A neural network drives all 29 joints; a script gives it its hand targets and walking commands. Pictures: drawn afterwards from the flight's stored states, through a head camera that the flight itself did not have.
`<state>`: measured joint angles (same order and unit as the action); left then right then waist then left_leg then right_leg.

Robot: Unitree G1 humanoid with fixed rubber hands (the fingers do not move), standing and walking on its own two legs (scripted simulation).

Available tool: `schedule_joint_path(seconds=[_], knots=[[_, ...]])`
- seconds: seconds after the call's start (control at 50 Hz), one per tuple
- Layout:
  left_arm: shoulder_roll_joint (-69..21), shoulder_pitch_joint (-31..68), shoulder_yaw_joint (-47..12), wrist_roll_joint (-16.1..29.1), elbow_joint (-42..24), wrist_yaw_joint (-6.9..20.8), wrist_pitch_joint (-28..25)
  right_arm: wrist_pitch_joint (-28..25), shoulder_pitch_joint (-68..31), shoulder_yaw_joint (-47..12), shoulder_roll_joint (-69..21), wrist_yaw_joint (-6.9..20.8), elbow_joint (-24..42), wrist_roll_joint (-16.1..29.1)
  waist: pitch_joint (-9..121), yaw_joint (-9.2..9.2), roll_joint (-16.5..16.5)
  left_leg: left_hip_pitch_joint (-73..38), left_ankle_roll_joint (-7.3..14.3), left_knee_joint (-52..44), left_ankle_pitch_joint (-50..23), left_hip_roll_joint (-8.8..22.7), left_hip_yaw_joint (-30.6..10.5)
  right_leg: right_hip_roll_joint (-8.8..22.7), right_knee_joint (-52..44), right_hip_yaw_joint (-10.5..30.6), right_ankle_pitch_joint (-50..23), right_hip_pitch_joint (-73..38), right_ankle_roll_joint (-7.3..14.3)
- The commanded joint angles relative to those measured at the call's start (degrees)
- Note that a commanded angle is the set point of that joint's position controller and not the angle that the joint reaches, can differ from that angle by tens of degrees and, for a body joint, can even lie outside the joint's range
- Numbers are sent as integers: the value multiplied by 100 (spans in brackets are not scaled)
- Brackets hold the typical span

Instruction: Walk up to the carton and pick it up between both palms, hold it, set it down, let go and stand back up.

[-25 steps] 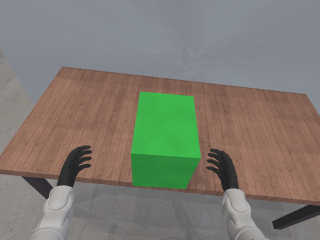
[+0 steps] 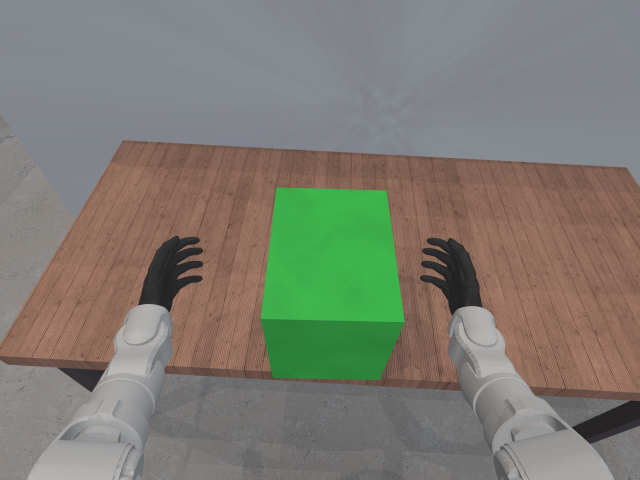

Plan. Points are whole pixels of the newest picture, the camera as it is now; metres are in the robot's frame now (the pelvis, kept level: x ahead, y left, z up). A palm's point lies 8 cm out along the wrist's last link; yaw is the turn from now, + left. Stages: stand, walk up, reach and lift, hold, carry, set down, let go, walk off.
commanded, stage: reach and lift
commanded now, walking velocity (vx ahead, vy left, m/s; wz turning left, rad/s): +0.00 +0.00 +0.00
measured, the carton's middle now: (328, 285) +0.44 +0.00 -0.09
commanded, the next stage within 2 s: none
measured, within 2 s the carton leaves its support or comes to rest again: neither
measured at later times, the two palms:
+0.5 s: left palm (175, 249) +0.41 +0.22 +0.04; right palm (461, 243) +0.42 -0.18 +0.06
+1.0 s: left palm (191, 271) +0.41 +0.21 -0.03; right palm (437, 266) +0.43 -0.16 -0.01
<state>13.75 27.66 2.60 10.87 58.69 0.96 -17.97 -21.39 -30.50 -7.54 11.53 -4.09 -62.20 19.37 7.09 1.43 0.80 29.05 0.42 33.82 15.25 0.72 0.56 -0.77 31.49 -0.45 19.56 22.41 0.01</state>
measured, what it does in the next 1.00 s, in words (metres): stands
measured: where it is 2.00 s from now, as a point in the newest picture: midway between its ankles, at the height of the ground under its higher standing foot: outside the picture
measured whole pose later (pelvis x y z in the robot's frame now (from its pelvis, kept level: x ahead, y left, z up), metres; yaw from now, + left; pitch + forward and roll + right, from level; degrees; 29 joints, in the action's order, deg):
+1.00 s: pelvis -0.03 +0.00 -0.04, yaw -1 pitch +31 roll -2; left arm 16.1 57.6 0.4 14.0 86.4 -1.0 -24.9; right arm -20.4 -57.6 -0.9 11.3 -3.4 -80.2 16.7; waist 15.7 1.3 -0.5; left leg 61.3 0.0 45.6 15.1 2.3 -0.4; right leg -2.1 44.6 -1.6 20.2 55.2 0.6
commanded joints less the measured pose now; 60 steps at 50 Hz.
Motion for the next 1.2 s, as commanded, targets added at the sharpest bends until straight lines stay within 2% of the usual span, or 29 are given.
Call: schedule_joint_path(seconds=[0.0,0.04,0.14,0.16,0.22,0.34,0.36,0.4,0.42,0.5,0.52,0.58,0.66,0.8,0.9,0.92,1.02,1.04,1.18], knots=[[928,2351,194,44,-780,23,-249,-150,-2299,141,640,-27,991,31,2791,-13,-39,-2211,-324,56,-3337,-99,2,-42,-309,10,-2957,-193,-80],[941,2449,241,31,-730,54,-224,-136,-2425,136,680,-58,917,106,3052,0,-17,-2238,-336,98,-3583,-116,16,-31,-200,12,-3449,-382,-131],[954,2976,314,-4,-385,34,-172,-58,-2867,153,702,-86,668,122,3190,73,44,-2187,-340,139,-3597,-78,34,-39,-235,7,-3396,-116,-136],[993,3190,303,24,-385,27,-156,-27,-3056,168,769,-96,650,160,3229,7,23,-2161,-338,134,-3578,-69,40,-33,-218,-16,-3424,-106,-161],[1047,3513,254,38,-101,5,-135,74,-3332,192,812,-105,477,145,3370,27,25,-2036,-327,135,-3467,-35,24,-32,-178,-37,-3335,-33,-154],[1112,4152,191,103,254,-30,-97,220,-3894,243,903,-130,291,218,3901,2,38,-1931,-314,272,-3608,-2,17,-27,-33,-73,-3724,118,-199],[1103,4145,232,62,418,-37,-78,232,-3919,215,903,-130,168,225,3922,62,61,-1912,-318,297,-3632,-5,20,-35,-13,-65,-3728,104,-205],[1157,4453,186,83,621,-39,-57,333,-4131,263,977,-113,-39,214,3798,23,100,-1734,-320,240,-3374,29,35,-5,-17,-70,-3452,217,-176],[1133,4581,137,113,667,-66,-71,351,-4298,229,946,-100,-13,230,3836,60,74,-1676,-313,247,-3281,36,22,-11,-21,-73,-3317,335,-171],[1234,5061,7,290,890,-144,-148,420,-4727,213,1018,-51,19,340,4431,65,15,-1587,-294,439,-3321,53,47,-12,143,-76,-3408,508,-183],[1266,5172,9,303,973,-148,-141,449,-4810,206,1022,-47,-71,344,4466,108,11,-1455,-287,449,-3333,53,46,-15,222,-81,-3533,481,-205],[1270,5503,-135,411,1185,-168,-143,487,-5102,257,1135,-28,-240,400,4664,89,159,-1473,-341,570,-3306,101,60,-42,299,-113,-3361,784,-188],[1183,5581,-242,448,1756,-133,-209,523,-5132,245,1046,29,-751,311,4472,56,64,-1157,-355,677,-3048,128,58,-27,386,-141,-3032,1110,-166],[1157,5629,-206,343,2080,-104,-570,238,-5153,386,911,60,-976,109,4575,108,103,-481,-368,860,-2776,89,117,-28,648,-143,-2656,1403,-131],[1098,5780,-191,323,1992,-175,-874,-18,-5189,652,871,83,-916,-160,5107,83,266,-537,-473,1126,-2761,110,130,-63,808,-269,-2157,1992,-67],[1097,5790,-176,313,1956,-186,-930,-82,-5195,721,910,71,-908,-246,5208,28,305,-495,-493,1196,-2740,111,104,-71,876,-290,-2092,2097,-64],[1026,5785,-108,292,1807,-261,-1193,-433,-5208,943,905,8,-779,-492,6093,-9,395,-579,-589,1629,-3089,113,166,-160,1191,-420,-2341,2416,-85],[1027,5676,-63,231,1887,-259,-1230,-472,-5111,926,861,-2,-920,-507,6031,34,389,-497,-587,1692,-3154,87,185,-163,1236,-419,-2424,2471,-100],[919,5560,166,138,1694,-251,-1436,-876,-5178,861,797,-36,-854,-437,6530,32,364,-425,-657,2187,-3593,41,211,-261,1646,-473,-2759,2647,-161]])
